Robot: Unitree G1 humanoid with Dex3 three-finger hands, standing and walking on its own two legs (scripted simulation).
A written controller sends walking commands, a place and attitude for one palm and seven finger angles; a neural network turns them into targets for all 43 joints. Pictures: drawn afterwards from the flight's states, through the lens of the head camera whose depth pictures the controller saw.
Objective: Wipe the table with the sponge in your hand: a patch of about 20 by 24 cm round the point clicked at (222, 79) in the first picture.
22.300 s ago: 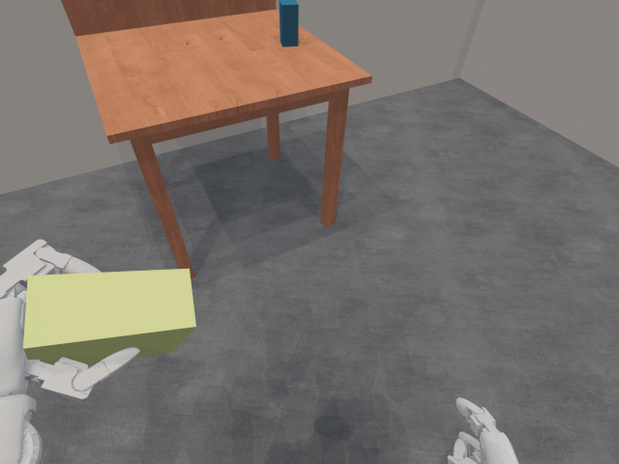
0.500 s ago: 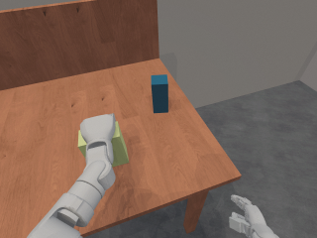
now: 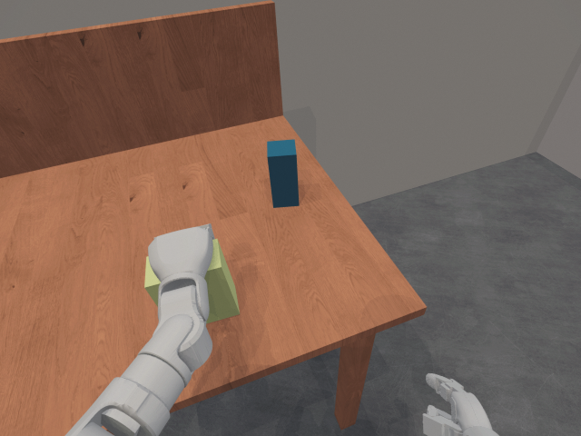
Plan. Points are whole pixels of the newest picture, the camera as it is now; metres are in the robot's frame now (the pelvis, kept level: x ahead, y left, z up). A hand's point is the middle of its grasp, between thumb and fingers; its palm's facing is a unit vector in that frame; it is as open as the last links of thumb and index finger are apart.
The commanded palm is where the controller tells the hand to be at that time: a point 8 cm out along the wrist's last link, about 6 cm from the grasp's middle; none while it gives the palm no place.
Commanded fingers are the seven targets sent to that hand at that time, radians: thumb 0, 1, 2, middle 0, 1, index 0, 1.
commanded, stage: wipe back along the third lane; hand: left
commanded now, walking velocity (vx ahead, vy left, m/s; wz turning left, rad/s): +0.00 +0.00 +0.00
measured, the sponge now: (199, 294) +0.33 +0.19 +0.00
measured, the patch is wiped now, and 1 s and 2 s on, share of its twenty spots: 1.00 1.00 1.00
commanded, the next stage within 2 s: slide back across to the middle lane in 0.78 s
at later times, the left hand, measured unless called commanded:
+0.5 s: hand (197, 287) +0.32 +0.18 +0.05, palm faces +0.01 -0.04 -1.00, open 10.1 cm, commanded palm +0.27 +0.16 +0.08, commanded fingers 0.00 0.10 1.30 -1.20 -1.60 -1.20 -1.60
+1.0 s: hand (193, 286) +0.31 +0.18 +0.05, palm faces +0.03 -0.10 -0.99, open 10.1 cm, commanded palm +0.26 +0.18 +0.09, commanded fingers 0.00 0.10 1.30 -1.20 -1.60 -1.20 -1.60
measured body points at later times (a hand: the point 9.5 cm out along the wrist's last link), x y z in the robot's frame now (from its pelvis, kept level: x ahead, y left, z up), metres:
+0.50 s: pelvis +0.00 -0.01 +0.00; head -0.03 -0.05 +0.45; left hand +0.31 +0.18 +0.10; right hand +0.23 -0.22 -0.08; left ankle +0.01 +0.15 -0.73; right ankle -0.03 -0.13 -0.73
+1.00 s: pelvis +0.00 -0.01 +0.00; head -0.03 -0.04 +0.45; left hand +0.31 +0.19 +0.11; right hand +0.22 -0.23 -0.09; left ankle +0.01 +0.15 -0.73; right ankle -0.03 -0.13 -0.73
